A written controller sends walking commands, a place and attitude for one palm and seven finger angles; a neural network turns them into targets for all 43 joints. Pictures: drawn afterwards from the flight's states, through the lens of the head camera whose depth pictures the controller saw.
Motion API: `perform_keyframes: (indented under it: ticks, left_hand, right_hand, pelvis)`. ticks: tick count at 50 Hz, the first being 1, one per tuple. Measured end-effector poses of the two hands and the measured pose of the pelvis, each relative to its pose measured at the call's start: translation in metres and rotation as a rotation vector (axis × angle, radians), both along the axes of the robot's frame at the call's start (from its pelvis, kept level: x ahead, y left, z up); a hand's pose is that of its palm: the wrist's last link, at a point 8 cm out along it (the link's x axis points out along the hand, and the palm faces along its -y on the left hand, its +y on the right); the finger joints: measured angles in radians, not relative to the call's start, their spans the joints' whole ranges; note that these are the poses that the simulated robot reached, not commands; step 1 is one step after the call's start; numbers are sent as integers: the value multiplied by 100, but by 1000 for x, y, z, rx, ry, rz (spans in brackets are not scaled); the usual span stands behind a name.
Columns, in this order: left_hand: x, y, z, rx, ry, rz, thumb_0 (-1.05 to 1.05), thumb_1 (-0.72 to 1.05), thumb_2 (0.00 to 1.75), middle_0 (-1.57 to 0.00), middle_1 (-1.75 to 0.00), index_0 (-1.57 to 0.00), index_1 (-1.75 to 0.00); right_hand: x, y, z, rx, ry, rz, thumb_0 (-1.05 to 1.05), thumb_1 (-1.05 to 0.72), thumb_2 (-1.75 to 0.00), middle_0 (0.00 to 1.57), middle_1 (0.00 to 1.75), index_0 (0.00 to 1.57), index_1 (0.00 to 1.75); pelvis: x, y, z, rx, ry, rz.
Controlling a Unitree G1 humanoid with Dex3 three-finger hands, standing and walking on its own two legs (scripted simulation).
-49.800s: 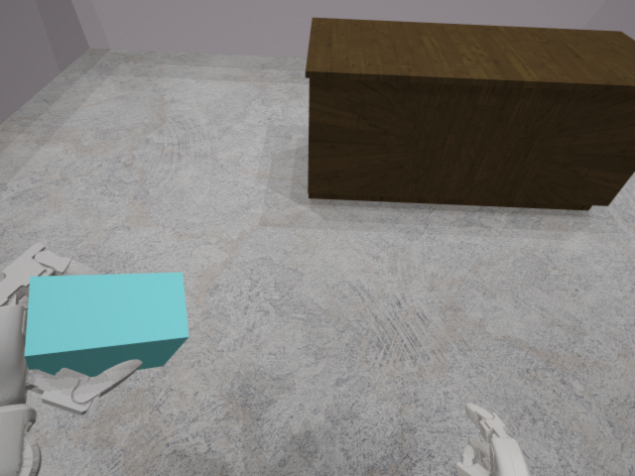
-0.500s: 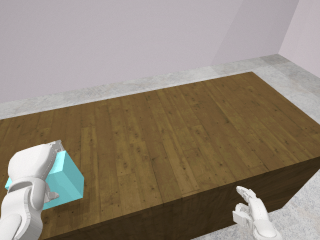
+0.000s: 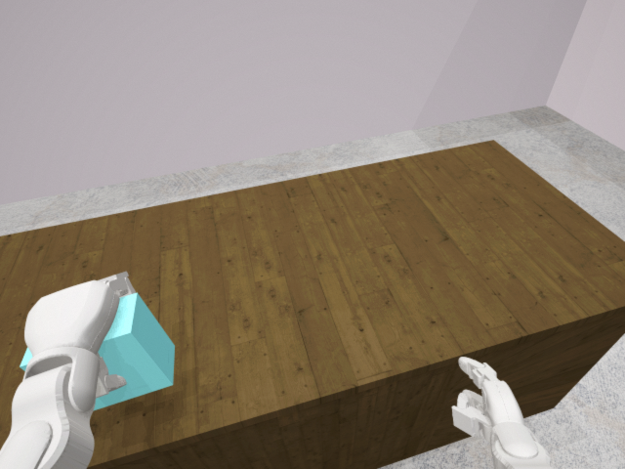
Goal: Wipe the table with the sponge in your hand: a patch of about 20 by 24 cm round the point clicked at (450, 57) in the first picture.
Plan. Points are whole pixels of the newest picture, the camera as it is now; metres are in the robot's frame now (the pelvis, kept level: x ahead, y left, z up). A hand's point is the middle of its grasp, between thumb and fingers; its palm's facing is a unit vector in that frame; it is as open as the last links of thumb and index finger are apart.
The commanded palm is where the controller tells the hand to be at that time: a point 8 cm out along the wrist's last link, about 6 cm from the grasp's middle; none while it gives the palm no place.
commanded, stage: bring the sponge back beside the body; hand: left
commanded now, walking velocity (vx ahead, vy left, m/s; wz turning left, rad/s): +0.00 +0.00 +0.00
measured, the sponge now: (115, 363) +0.20 +0.31 +0.04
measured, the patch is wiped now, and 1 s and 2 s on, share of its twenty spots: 1.00 1.00 1.00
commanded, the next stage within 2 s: step back with the hand held close in 1.14 s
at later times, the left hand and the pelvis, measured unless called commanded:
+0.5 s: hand (109, 346) +0.19 +0.28 +0.10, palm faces +0.07 -0.13 -0.99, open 10.5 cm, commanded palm +0.16 +0.27 +0.17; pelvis +0.00 -0.01 +0.00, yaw +0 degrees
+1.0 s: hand (106, 361) +0.17 +0.27 +0.11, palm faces +0.11 -0.14 -0.98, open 10.5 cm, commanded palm +0.14 +0.26 +0.18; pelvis -0.02 -0.02 +0.00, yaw -1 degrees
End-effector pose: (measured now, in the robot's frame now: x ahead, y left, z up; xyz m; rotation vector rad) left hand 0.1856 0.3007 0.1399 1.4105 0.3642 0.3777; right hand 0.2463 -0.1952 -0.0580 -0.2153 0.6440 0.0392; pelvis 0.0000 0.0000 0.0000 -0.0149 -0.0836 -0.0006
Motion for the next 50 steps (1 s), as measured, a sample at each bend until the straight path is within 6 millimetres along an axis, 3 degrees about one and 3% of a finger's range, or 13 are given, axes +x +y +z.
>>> perform_keyframes:
  ticks: [29, 50]
  left_hand:
    - [-20, -26, 15, -2, -43, -20, -1, -54, 106, -69, -129, -71, -132]
    - [-38, -36, 19, -17, -73, -20, -1, -54, 106, -69, -129, -71, -132]
  right_hand:
    - [3, -7, 6, 20, -31, 17, 1, -90, -90, 20, 30, 20, 30]
    - [-11, -8, 10, 36, -58, 19, 1, -90, -90, 20, 30, 20, 30]
  pelvis:
    - [-4, -12, -1, 5, -15, -7]
    - [-19, -16, -2, 8, -34, -13]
